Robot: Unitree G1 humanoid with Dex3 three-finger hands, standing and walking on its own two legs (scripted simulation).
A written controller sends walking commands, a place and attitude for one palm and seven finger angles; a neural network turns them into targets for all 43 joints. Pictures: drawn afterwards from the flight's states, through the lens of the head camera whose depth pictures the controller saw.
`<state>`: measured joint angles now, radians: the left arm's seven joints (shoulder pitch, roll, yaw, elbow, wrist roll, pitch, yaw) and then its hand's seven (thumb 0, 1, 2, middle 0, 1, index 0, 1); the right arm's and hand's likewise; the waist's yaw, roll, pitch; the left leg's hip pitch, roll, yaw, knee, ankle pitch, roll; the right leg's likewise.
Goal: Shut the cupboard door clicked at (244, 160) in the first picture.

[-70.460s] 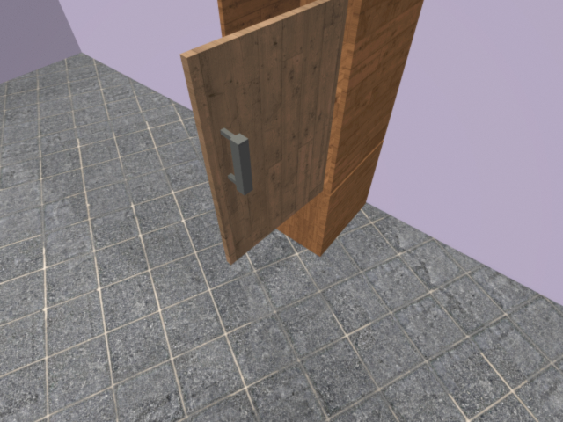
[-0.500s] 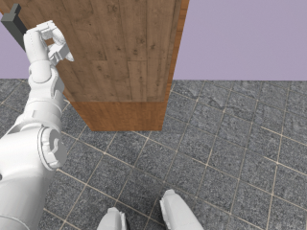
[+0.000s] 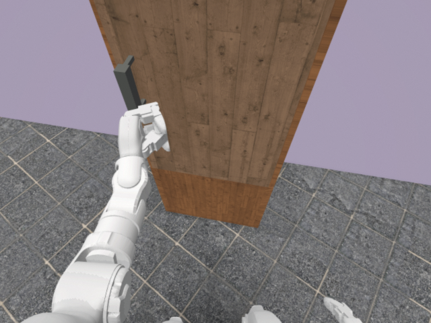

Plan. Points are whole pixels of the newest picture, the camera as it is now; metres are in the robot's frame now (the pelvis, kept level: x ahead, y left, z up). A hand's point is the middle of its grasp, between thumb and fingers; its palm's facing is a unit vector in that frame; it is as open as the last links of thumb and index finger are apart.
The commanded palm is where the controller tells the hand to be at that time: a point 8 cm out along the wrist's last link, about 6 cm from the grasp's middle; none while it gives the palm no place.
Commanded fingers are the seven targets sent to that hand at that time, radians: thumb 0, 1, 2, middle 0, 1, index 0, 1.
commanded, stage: draw the hand back to the body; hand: left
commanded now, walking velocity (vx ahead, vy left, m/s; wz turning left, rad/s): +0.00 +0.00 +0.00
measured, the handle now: (133, 88) +0.59 +0.18 +0.08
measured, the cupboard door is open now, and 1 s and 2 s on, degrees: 0 0 0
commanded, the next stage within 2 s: step back with the hand held close in 1.60 s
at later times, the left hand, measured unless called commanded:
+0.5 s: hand (117, 163) +0.34 +0.15 +0.14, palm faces +0.11 -0.99 -0.04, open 3.1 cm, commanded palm +0.30 +0.20 +0.14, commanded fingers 0.00 0.90 0.90 -1.16 -1.35 -1.16 -1.35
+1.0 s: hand (5, 218) +0.24 +0.24 +0.19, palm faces +0.37 -0.87 -0.32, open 4.4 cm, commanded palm +0.19 +0.28 +0.20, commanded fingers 0.00 0.90 0.90 -0.47 -0.60 -0.47 -0.60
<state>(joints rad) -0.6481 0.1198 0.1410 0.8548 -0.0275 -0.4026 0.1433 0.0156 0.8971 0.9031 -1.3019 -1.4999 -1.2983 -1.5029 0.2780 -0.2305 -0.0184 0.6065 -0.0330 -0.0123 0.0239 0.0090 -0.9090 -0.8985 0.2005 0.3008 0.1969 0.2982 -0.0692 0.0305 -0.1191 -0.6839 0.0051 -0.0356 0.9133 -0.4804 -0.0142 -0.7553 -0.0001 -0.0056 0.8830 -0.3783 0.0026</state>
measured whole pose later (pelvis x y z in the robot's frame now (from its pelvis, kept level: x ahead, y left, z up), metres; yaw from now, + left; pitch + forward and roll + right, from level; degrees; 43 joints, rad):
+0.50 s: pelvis -0.01 -0.01 +0.03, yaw -1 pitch +4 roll +0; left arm -0.22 0.18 0.16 0.36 -0.16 -0.22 -0.02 0.02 0.90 0.90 -1.29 -1.49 -1.29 -1.49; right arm 0.31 -0.26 0.00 0.61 0.03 -0.04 -0.06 0.02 -0.91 -0.90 0.20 0.30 0.20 0.30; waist -0.01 0.04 -0.07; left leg -0.40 0.01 -0.02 0.71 -0.38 -0.02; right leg -0.49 0.01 0.01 0.70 -0.29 -0.01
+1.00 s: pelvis +0.00 +0.00 +0.05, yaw +1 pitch -4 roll +0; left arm 0.24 0.30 0.20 -0.19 -0.05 -0.06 0.09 0.02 0.89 0.90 -0.74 -0.89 -0.74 -0.89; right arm 0.19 -0.20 0.07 0.60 0.01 -0.07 -0.09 0.02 -0.90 -0.90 0.20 0.30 0.20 0.30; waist 0.07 0.07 0.00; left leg -0.09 0.00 -0.04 0.45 -0.29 -0.01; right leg -0.17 -0.02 -0.01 0.46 -0.22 0.01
